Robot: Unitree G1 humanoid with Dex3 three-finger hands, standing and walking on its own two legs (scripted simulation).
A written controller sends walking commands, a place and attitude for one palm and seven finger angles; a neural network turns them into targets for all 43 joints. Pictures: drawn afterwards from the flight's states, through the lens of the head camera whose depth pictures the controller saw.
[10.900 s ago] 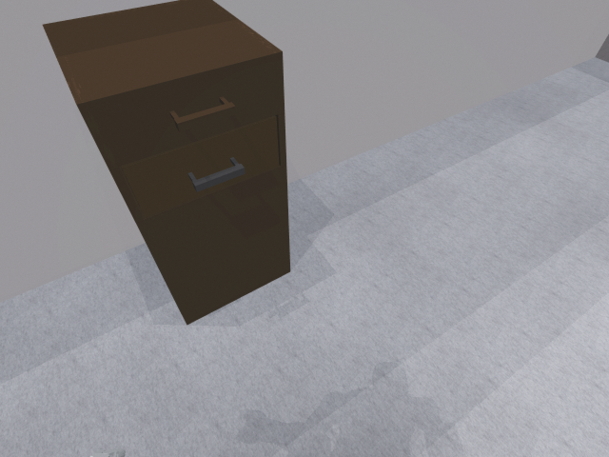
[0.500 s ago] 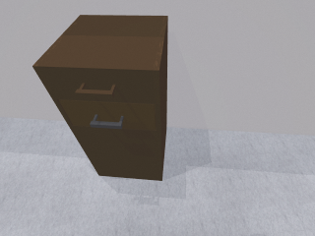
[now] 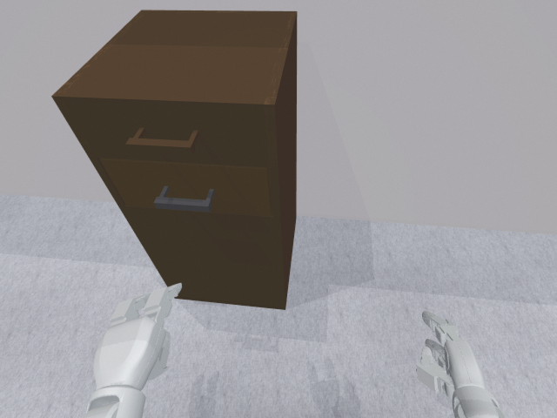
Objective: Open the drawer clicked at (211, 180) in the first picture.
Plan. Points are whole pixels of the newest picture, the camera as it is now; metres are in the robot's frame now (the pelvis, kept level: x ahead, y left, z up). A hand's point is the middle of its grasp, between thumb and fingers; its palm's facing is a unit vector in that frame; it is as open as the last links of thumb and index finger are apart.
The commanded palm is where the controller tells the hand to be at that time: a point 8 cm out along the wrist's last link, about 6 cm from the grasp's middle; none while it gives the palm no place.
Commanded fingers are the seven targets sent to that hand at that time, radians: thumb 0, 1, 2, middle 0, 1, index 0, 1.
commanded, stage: raise the hand with hooked fingers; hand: left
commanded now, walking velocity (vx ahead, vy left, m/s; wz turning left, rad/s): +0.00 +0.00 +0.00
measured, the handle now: (185, 198) +0.58 +0.29 -0.10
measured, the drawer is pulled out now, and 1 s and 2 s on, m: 0.00 0.00 0.00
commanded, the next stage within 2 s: move the hooked fingers above the handle in 1.54 s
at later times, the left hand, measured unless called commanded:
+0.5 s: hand (116, 324) +0.23 +0.26 +0.01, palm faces -0.03 -0.12 -0.99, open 11.2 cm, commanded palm +0.21 +0.26 +0.07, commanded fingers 0.00 -0.13 0.46 -0.27 -0.96 -0.27 -0.96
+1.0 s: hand (97, 263) +0.29 +0.29 +0.08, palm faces +0.03 -0.08 -1.00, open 13.6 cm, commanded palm +0.27 +0.29 +0.14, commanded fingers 0.00 -0.50 0.30 -0.30 -1.20 -0.30 -1.20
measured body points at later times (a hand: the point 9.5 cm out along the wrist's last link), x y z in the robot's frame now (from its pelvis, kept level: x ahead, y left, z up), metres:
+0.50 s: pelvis +0.00 +0.02 +0.00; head +0.04 +0.00 +0.44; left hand +0.23 +0.27 +0.07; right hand +0.16 -0.18 -0.13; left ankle -0.01 +0.16 -0.71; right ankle +0.01 -0.10 -0.71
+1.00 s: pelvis +0.01 +0.04 +0.02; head +0.03 +0.02 +0.46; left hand +0.28 +0.29 +0.13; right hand +0.23 -0.16 -0.08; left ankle -0.01 +0.16 -0.71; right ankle +0.01 -0.10 -0.71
